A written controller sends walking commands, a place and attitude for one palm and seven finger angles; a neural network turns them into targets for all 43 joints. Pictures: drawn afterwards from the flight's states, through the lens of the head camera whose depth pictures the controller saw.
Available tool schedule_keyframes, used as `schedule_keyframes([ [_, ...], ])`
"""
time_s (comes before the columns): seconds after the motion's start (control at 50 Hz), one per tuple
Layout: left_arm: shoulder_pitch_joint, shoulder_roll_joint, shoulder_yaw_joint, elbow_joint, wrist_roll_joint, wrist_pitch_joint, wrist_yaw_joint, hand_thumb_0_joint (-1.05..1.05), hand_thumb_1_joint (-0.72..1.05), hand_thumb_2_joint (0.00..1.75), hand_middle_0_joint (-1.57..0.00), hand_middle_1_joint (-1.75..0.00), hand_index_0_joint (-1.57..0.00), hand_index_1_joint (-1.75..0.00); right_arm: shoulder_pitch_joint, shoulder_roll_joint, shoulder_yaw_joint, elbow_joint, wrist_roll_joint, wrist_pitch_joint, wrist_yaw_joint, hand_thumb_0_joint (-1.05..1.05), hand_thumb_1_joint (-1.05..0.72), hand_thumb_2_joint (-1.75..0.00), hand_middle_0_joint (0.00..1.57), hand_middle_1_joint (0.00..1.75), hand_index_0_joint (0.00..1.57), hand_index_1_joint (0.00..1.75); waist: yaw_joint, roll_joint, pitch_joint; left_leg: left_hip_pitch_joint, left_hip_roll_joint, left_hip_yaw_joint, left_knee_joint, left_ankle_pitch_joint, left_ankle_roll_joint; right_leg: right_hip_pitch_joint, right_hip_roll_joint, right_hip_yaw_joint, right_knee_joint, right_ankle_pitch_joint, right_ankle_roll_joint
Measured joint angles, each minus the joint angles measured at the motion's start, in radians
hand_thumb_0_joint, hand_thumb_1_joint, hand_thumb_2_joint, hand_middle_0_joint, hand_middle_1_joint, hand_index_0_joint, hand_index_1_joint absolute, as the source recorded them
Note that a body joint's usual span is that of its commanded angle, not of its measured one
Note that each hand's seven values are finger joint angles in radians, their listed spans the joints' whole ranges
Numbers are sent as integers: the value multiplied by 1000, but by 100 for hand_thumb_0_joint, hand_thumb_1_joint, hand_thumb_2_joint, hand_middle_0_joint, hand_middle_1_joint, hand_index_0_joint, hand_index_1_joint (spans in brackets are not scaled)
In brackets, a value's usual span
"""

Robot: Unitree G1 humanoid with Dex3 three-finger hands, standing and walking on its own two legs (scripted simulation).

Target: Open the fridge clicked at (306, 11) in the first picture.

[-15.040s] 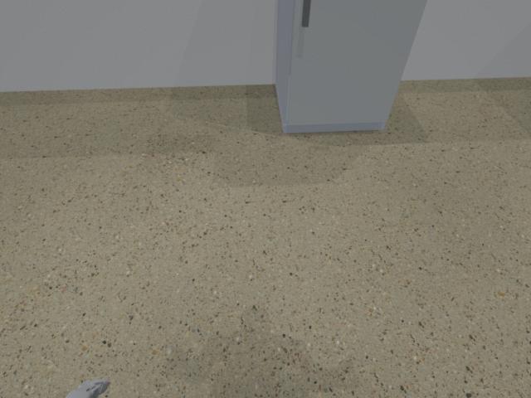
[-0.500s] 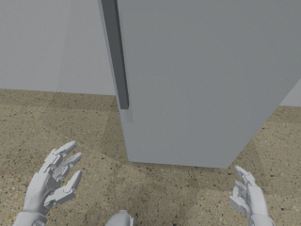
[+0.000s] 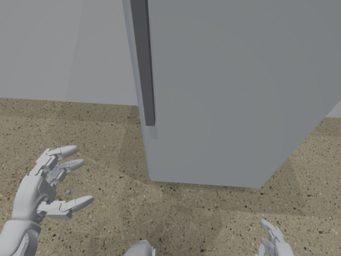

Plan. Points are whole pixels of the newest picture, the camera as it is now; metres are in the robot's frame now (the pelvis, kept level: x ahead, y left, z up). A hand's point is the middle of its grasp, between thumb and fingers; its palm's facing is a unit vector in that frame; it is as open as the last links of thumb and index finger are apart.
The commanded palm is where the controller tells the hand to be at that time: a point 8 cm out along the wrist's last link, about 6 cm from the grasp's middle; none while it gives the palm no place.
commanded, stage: raise the hand to about handle height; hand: left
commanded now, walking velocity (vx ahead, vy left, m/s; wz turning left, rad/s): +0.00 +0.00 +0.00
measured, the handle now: (147, 64) +0.54 +0.10 +0.16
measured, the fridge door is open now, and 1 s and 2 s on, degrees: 0 0 0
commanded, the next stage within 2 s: move the hooked fingers beside the handle in 1.20 s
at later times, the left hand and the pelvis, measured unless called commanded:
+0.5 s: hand (34, 170) +0.25 +0.27 +0.12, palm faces +0.03 -1.00 -0.06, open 13.8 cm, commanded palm +0.22 +0.32 +0.13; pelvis +0.00 +0.01 +0.02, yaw +1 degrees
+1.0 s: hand (34, 158) +0.26 +0.27 +0.14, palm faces +0.01 -1.00 -0.05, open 14.0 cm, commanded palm +0.23 +0.32 +0.14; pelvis +0.00 +0.00 +0.03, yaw +1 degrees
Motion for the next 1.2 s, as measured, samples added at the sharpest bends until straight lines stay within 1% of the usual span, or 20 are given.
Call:
schedule_keyframes([
  [0.1,-12,7,-10,-17,12,23,0,1,-6,48,-27,-92,-27,-92,-12,-22,-5,-4,3,-7,-4,2,-91,-90,20,30,20,30,5,-5,7,33,-9,3,-23,6,10,36,-8,2,-28,11,10],
  [0.24,-60,33,11,-19,13,70,3,0,-23,41,-28,-102,-28,-102,-39,-24,6,-27,8,-10,-9,2,-91,-90,20,30,20,30,13,-10,18,98,-18,0,-71,25,15,107,-12,-1,-87,35,16],
  [0.4,-154,71,48,49,6,149,-41,0,-40,34,-29,-114,-29,-113,-56,-13,35,-35,12,-1,-18,2,-91,-90,20,30,20,30,29,-8,30,166,-25,-6,-135,55,17,179,-14,-7,-158,68,18],
  [0.54,-224,101,83,102,0,185,-79,0,-47,31,-30,-118,-30,-118,-50,-12,49,-23,14,-2,-27,1,-91,-90,20,30,20,30,34,-4,48,214,-27,-11,-184,80,14,227,-12,-11,-208,93,15],
  [0.66,-275,129,115,148,-4,210,-110,-1,-49,30,-30,-119,-30,-119,-36,-21,50,-7,17,-7,-34,2,-91,-90,20,30,20,30,31,0,58,245,-27,-13,-218,97,9,256,-9,-13,-240,109,11],
  [0.72,-294,143,129,165,-5,219,-123,-1,-49,30,-30,-120,-30,-119,-29,-28,46,-1,19,-10,-36,2,-91,-90,20,30,20,30,29,3,61,259,-25,-14,-233,104,6,269,-7,-12,-254,115,8],
  [0.78,-309,155,141,190,-16,220,-140,-1,-49,30,-30,-120,-30,-120,-22,-33,43,3,21,-13,-35,2,-91,-90,20,30,20,30,27,4,58,266,-24,-13,-244,109,3,274,-5,-11,-262,119,6],
  [0.88,-311,151,141,216,-22,227,-159,-1,-50,30,-30,-120,-30,-120,-16,-43,33,3,22,-16,-28,2,-91,-90,20,30,20,30,25,6,52,261,-19,-11,-243,108,-1,266,-1,-8,-257,116,2],
  [1.04,-289,119,139,191,-14,203,-139,-1,-50,30,-30,-120,-30,-120,-19,-42,24,2,21,-20,-28,2,-91,-90,20,30,20,30,24,2,53,266,-14,-8,-239,102,-8,266,3,-4,-247,108,-5],
  [1.2,-299,126,141,214,-19,204,-146,-1,-50,30,-30,-120,-30,-120,-24,-35,29,5,23,-16,-31,2,-91,-90,20,30,20,30,27,6,47,266,-12,-10,-239,101,-13,265,6,-5,-244,105,-8],
])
